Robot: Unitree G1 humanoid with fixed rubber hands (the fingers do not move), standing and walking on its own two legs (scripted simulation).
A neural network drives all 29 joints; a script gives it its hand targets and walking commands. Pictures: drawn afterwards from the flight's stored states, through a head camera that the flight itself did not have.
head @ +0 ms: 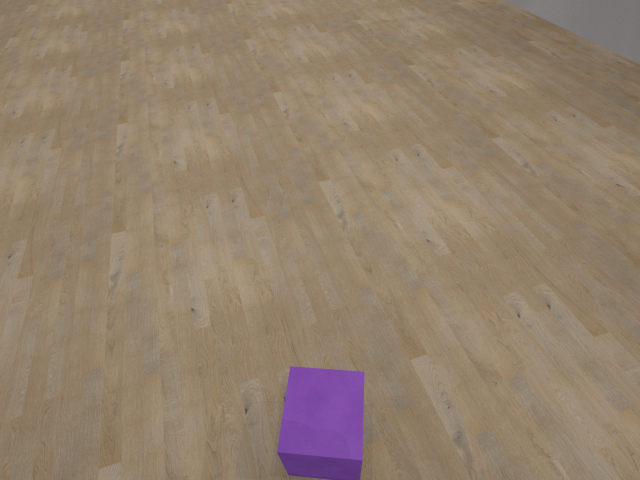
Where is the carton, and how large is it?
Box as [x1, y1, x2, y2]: [277, 366, 363, 479]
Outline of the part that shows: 290,366 277,452 288,474 330,479 359,479 362,458 363,372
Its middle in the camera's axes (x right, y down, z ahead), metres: +0.01 +0.51 +1.06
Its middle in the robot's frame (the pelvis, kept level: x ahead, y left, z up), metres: +0.39 +0.05 -0.65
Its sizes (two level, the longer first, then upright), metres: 0.210 0.200 0.250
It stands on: the floor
